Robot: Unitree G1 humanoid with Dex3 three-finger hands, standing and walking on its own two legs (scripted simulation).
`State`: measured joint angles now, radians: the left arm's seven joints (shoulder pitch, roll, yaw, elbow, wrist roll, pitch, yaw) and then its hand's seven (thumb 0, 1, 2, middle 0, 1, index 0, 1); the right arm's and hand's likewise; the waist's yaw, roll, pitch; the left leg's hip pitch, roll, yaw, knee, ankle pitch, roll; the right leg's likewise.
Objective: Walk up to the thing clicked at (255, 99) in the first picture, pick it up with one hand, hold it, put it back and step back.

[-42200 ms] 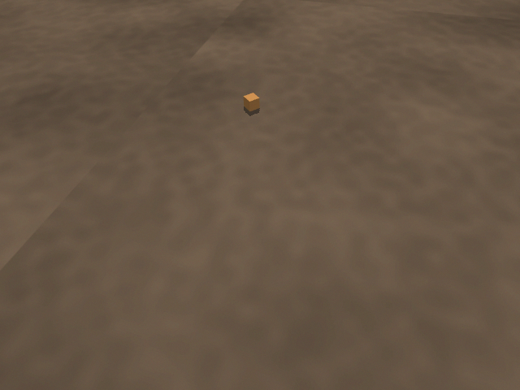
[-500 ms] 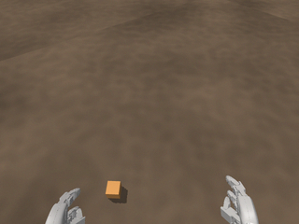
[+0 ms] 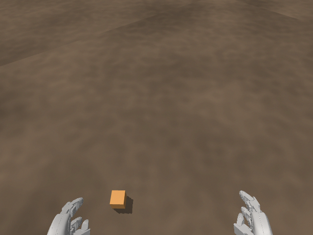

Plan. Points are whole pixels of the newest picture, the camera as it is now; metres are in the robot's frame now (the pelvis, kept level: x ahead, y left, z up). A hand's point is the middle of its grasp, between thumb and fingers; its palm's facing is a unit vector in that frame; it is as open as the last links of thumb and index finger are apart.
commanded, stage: home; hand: left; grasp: from above
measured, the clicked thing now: (118, 199) +0.45 +0.22 -0.68
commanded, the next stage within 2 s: stand in 1.12 s
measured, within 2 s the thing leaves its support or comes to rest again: neither
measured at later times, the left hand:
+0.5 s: hand (85, 231) +0.17 +0.18 -0.04, palm faces +0.04 -0.98 -0.20, open 7.9 cm
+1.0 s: hand (85, 230) +0.17 +0.18 -0.04, palm faces +0.04 -0.98 -0.20, open 7.4 cm
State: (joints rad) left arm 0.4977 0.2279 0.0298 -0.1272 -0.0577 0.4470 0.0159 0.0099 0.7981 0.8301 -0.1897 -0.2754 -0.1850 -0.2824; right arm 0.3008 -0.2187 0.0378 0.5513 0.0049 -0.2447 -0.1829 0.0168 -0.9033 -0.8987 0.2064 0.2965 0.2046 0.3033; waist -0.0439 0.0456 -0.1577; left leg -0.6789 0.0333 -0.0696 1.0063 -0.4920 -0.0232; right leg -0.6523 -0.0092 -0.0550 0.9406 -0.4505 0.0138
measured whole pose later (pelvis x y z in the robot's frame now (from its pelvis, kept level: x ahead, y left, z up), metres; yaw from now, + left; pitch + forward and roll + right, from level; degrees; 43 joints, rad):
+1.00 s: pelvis +0.01 +0.00 +0.00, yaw +0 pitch +10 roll -3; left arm 0.51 0.24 0.03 -0.15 -0.06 0.46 0.02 0.01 0.91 0.89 -0.20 -0.29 -0.20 -0.30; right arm 0.30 -0.22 0.03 0.54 0.01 -0.23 -0.18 0.02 -0.90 -0.90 0.21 0.30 0.20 0.30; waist -0.04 0.04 -0.16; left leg -0.69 0.03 -0.07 1.02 -0.51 -0.02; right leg -0.66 -0.01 -0.05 0.95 -0.46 0.02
